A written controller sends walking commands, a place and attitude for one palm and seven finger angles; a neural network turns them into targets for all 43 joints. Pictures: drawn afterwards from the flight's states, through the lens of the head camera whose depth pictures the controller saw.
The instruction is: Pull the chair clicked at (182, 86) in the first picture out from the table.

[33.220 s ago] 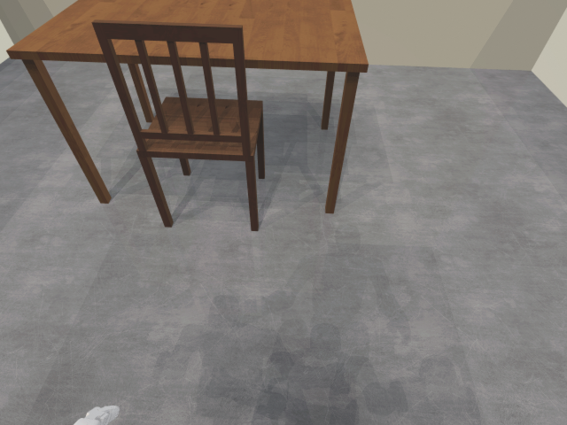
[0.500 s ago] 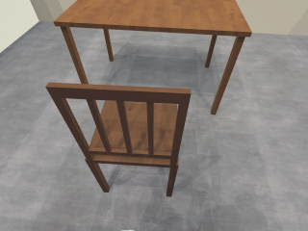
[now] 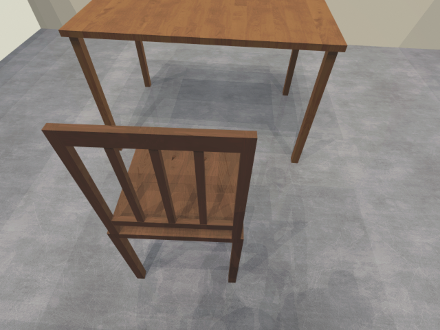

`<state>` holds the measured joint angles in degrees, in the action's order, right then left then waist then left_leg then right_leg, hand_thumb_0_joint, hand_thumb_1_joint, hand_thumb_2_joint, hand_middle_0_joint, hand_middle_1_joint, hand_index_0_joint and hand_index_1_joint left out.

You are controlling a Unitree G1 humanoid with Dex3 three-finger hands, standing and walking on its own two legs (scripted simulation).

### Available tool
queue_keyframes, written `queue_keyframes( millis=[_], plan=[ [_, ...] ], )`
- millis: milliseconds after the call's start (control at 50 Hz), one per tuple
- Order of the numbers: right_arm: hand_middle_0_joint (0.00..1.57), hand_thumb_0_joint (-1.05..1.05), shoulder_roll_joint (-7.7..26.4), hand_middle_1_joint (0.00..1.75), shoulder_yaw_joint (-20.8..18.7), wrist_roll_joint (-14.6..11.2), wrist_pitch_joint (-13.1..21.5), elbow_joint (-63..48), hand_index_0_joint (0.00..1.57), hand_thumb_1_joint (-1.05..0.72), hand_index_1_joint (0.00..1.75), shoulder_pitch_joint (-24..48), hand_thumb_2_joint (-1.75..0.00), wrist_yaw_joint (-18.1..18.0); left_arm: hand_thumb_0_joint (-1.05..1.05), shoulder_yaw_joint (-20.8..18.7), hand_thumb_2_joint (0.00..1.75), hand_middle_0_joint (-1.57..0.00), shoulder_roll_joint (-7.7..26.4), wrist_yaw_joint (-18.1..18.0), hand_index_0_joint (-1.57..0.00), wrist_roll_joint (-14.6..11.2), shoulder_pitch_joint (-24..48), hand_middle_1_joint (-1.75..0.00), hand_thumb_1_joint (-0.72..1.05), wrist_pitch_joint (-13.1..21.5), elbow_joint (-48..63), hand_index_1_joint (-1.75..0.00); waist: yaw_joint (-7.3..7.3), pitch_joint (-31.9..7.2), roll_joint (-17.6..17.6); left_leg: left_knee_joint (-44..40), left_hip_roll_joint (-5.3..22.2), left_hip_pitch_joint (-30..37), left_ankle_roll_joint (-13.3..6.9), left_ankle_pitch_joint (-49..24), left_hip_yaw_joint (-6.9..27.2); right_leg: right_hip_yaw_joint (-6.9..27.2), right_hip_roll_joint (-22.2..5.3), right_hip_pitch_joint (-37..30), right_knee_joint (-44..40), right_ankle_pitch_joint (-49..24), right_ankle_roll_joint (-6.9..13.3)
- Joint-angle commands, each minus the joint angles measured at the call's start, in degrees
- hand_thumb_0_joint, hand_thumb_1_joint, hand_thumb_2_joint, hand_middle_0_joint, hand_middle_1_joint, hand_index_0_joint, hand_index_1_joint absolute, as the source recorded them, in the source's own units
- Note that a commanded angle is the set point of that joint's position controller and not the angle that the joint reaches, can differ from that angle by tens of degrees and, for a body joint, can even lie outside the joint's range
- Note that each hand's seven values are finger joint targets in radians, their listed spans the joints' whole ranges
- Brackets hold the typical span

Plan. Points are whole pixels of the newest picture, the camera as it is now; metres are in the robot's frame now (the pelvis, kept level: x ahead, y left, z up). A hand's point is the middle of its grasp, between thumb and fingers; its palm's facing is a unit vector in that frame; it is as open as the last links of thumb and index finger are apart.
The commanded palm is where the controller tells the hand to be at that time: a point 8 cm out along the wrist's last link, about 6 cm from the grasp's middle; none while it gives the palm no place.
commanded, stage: look to check the result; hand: left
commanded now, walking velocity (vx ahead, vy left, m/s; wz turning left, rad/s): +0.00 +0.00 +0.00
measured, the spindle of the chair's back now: (164, 190) +0.44 +0.17 -0.08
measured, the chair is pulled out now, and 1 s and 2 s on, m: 0.62 0.62 0.62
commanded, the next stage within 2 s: stand and wait in 0.72 s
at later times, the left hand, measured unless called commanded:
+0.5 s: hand out of the picture -0.01 +0.17 -0.17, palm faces +0.03 -0.99 -0.17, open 7.4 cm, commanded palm none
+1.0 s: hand out of the picture -0.02 +0.17 -0.17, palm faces +0.03 -0.98 -0.17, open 7.4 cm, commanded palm none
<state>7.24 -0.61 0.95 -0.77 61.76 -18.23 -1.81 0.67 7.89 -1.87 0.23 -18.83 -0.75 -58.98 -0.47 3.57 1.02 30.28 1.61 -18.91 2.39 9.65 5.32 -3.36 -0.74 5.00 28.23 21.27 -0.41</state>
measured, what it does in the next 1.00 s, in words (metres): stands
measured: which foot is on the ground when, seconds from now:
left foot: down 0.00-1.00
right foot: down 0.00-1.00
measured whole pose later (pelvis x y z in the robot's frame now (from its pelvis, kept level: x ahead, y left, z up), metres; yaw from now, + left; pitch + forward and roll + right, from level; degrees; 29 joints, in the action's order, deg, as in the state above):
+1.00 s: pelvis +0.01 +0.00 +0.00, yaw +0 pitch -2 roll -1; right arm 7.5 -0.4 0.7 -0.5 63.1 -17.6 -1.9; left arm 0.8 8.0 -1.8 0.3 -20.6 -0.9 -60.5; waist -0.1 3.4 0.8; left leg 29.0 1.1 -17.7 1.9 9.5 4.8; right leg -3.1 -1.4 3.7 26.5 20.8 -0.9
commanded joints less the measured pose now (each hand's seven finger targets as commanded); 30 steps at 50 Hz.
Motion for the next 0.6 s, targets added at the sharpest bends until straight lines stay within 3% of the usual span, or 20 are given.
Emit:
queue_keyframes(
  millis=[0,40,60,140,160,220,260,340,360,440,460,540,560,580],
  plan=[
    [0.2,0.0,5.67,0.3,-1.23,-0.23,0.8,-1.89,0.2,-0.9,0.3,-4.12,-0.9,-0.29,0.0,-1.15,0.9,-0.2,5.92,-0.46,-0.2,-0.14,-5.66,-0.3,0.9,0.81,1.08,-0.3,0.05,1.08,-2.0,-2.54,1.55,6.63,-4.92,-7.43,0.99,3.6,-4.13,7.94,-7.28,-13.18,3.41],
    [0.2,0.0,5.95,0.3,-1.28,-0.27,0.88,-1.88,0.2,-0.9,0.3,-4.06,-0.9,-0.38,0.0,-1.18,0.9,-0.2,5.87,-0.48,-0.2,-0.18,-5.51,-0.3,0.9,0.82,1.14,-0.3,-0.01,-0.16,-1.79,-2.45,1.73,7.66,-5.02,-8.62,1.16,3.39,-4.08,7.31,-7.05,-13.77,3.28],
    [0.2,0.0,5.76,0.3,-1.21,-0.37,0.79,-1.68,0.2,-0.9,0.3,-3.05,-0.9,-0.38,0.0,-1.06,0.9,-0.2,5.84,-0.44,-0.2,-0.17,-5.52,-0.3,0.9,0.75,1.02,-0.3,0.34,2.8,-1.92,-2.56,1.64,6.49,-5.08,-8.15,0.87,3.34,-3.97,8.3,-7.87,-14.03,3.3],
    [0.2,0.0,6.15,0.3,-1.24,-0.33,0.73,-1.6,0.2,-0.9,0.3,-3.37,-0.9,-0.38,0.0,-1.06,0.9,-0.2,5.98,-0.42,-0.2,-0.18,-5.82,-0.3,0.9,0.66,0.86,-0.3,-0.05,1.19,-1.58,-2.98,1.74,7.35,-5.01,-6.5,1.43,3.62,-3.92,7.97,-7.78,-11.54,3.35],
    [0.2,0.0,6.08,0.3,-1.19,-0.4,0.71,-1.52,0.2,-0.9,0.3,-2.79,-0.9,-0.4,0.0,-1.05,0.9,-0.2,6.09,-0.38,-0.2,-0.14,-5.61,-0.3,0.9,0.63,0.9,-0.3,0.21,3.41,-0.8,-3.17,1.67,6.33,-5.1,-6.76,1.23,3.51,-3.86,8.44,-8.23,-12.02,3.37],
    [0.2,0.0,6.38,0.3,-1.17,-0.35,0.89,-1.6,0.2,-0.9,0.3,-2.81,-0.9,-0.46,0.0,-1.03,0.9,-0.2,6.1,-0.39,-0.2,-0.21,-6.04,-0.3,0.9,0.68,0.67,-0.3,0.12,0.4,0.06,-3.48,1.95,7.97,-5.19,-7.16,1.84,3.66,-3.88,7.4,-7.68,-11.44,3.25],
    [0.2,0.0,6.44,0.3,-1.2,-0.41,0.92,-1.51,0.2,-0.9,0.3,-2.22,-0.9,-0.5,0.0,-1.03,0.9,-0.2,6.1,-0.32,-0.2,-0.12,-5.93,-0.3,0.9,0.64,0.58,-0.3,0.29,2.31,0.89,-4.21,1.99,7.17,-5.34,-6.51,1.99,3.5,-3.63,7.9,-8.18,-10.95,3.23],
    [0.2,0.0,6.86,0.3,-1.18,-0.34,1.0,-1.6,0.2,-0.9,0.3,-2.34,-0.9,-0.49,0.0,-1.01,0.9,-0.2,5.93,-0.3,-0.2,-0.1,-6.18,-0.3,0.9,0.59,0.28,-0.3,0.24,1.0,0.51,-5.38,2.19,7.64,-5.38,-4.59,2.76,3.61,-3.6,7.62,-7.99,-8.93,3.07],
    [0.2,0.0,6.71,0.3,-1.17,-0.44,0.97,-1.59,0.2,-0.9,0.3,-1.73,-0.9,-0.46,0.0,-0.92,0.9,-0.2,6.14,-0.26,-0.2,-0.07,-6.26,-0.3,0.9,0.63,0.14,-0.3,0.54,2.79,0.61,-5.52,2.19,6.88,-5.48,-4.57,2.54,3.48,-3.62,8.02,-8.63,-9.35,3.06],
    [0.2,0.0,6.98,0.3,-1.12,-0.41,1.03,-1.48,0.2,-0.9,0.3,-2.66,-0.9,-0.41,0.0,-0.97,0.9,-0.2,6.23,-0.26,-0.2,-0.09,-6.36,-0.3,0.9,0.79,0.0,-0.3,0.19,0.0,-0.24,-5.16,2.09,8.09,-5.35,-5.13,2.58,3.45,-3.91,6.89,-8.3,-9.55,2.92],
    [0.2,0.0,6.8,0.3,-1.12,-0.46,0.95,-1.41,0.2,-0.9,0.3,-1.84,-0.9,-0.42,0.0,-0.84,0.9,-0.2,6.11,-0.24,-0.2,-0.05,-6.08,-0.3,0.9,0.74,0.01,-0.3,0.42,2.83,-0.1,-5.35,2.02,7.07,-5.35,-4.76,2.21,3.44,-3.73,8.02,-8.9,-9.57,3.01],
    [0.2,0.0,7.0,0.3,-1.17,-0.36,0.85,-1.44,0.2,-0.9,0.3,-2.58,-0.9,-0.31,0.0,-0.92,0.9,-0.2,6.2,-0.25,-0.2,-0.06,-6.44,-0.3,0.9,0.68,-0.06,-0.3,0.2,1.83,0.39,-6.1,1.96,6.83,-5.26,-1.72,2.88,3.5,-3.69,7.94,-8.79,-6.93,2.97],
    [0.2,0.0,6.89,0.3,-1.16,-0.41,0.79,-1.31,0.2,-0.9,0.3,-1.93,-0.9,-0.32,0.0,-0.81,0.9,-0.2,6.13,-0.22,-0.2,0.01,-6.27,-0.3,0.9,0.64,-0.15,-0.3,0.41,4.05,0.27,-6.41,1.9,5.9,-5.36,-1.28,2.83,3.39,-3.52,8.74,-9.19,-6.88,3.06],
    [0.2,0.0,7.0,0.3,-1.15,-0.36,0.81,-1.35,0.2,-0.9,0.3,-2.34,-0.9,-0.27,0.0,-0.83,0.9,-0.2,6.38,-0.24,-0.2,0.01,-6.47,-0.3,0.9,0.63,-0.02,-0.3,0.24,3.33,0.84,-6.36,1.91,5.88,-5.28,-1.12,2.88,3.47,-3.71,8.39,-8.98,-6.67,3.04]
  ],
)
